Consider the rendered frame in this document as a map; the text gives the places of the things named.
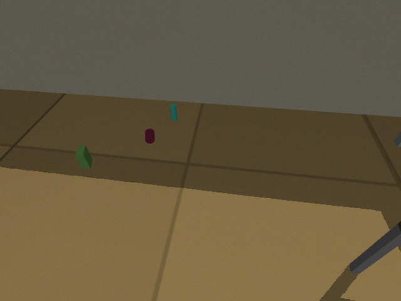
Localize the chair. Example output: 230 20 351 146
349 222 401 274

